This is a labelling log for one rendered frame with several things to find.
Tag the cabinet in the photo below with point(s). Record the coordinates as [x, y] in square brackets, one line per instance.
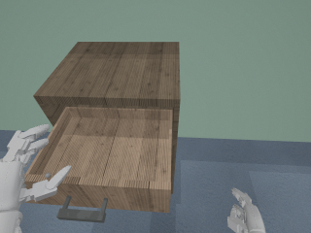
[119, 75]

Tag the right robot hand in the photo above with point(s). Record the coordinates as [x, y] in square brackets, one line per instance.
[249, 218]

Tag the handle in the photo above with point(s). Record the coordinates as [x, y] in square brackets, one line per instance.
[82, 215]

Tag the left robot hand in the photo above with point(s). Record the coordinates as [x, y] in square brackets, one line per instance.
[20, 151]

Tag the drawer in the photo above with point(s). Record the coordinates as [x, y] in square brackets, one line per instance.
[121, 154]

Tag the left robot forearm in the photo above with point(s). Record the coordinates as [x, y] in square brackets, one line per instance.
[10, 221]

